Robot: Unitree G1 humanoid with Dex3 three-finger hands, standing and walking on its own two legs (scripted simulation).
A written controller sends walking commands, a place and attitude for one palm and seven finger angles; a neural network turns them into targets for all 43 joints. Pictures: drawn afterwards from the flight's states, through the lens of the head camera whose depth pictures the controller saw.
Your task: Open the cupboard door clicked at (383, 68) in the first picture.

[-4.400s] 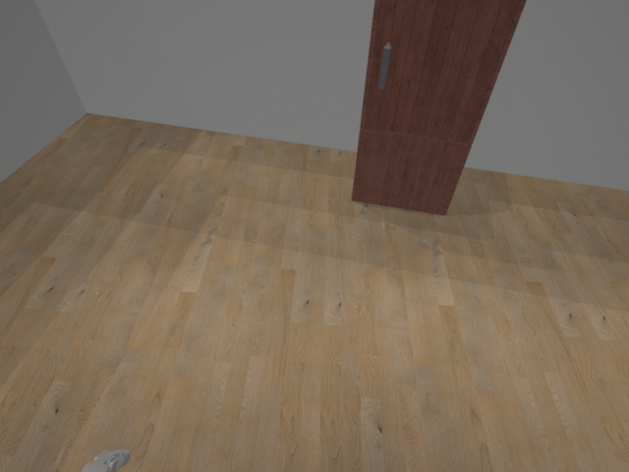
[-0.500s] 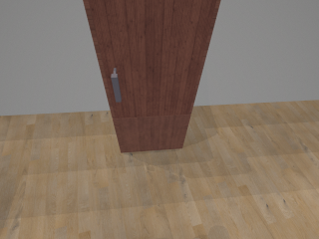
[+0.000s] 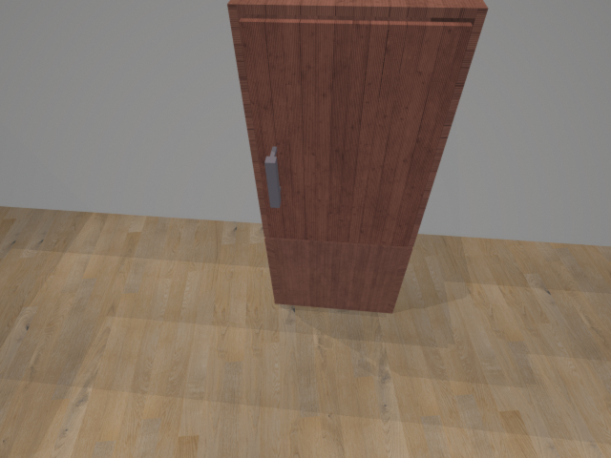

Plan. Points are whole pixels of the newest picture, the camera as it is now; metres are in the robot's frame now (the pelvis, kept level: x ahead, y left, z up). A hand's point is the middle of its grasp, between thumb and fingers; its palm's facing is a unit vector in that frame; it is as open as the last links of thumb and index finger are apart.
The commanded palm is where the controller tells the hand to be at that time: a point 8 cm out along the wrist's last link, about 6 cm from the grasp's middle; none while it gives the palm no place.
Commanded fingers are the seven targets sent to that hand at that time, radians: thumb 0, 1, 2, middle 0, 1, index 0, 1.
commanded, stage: take the last steps up to it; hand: left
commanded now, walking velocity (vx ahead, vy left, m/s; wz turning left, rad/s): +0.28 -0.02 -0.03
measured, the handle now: (274, 177) +0.72 +0.15 -0.10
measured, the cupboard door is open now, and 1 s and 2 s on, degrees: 0 0 0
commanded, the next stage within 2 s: come to a stop and stand still in 0.46 s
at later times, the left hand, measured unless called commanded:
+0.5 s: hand (207, 414) +0.22 +0.20 -0.18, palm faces -0.04 -0.98 -0.22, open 7.3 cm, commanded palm none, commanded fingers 0.00 0.90 0.90 -0.20 -0.30 -0.20 -0.30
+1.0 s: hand (216, 389) +0.26 +0.19 -0.19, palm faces +0.00 -0.98 -0.21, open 7.3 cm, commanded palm none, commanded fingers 0.00 0.90 0.90 -0.20 -0.30 -0.20 -0.30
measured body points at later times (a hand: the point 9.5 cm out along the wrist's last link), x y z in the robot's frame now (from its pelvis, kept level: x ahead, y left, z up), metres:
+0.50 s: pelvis +0.14 +0.01 -0.02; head +0.16 +0.00 +0.43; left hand +0.22 +0.25 -0.16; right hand +0.06 -0.20 -0.18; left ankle +0.02 +0.14 -0.75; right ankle +0.22 -0.10 -0.74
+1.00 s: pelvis +0.19 +0.01 -0.02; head +0.23 +0.02 +0.43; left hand +0.26 +0.25 -0.17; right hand +0.25 -0.24 -0.16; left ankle +0.20 +0.13 -0.74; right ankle +0.24 -0.10 -0.75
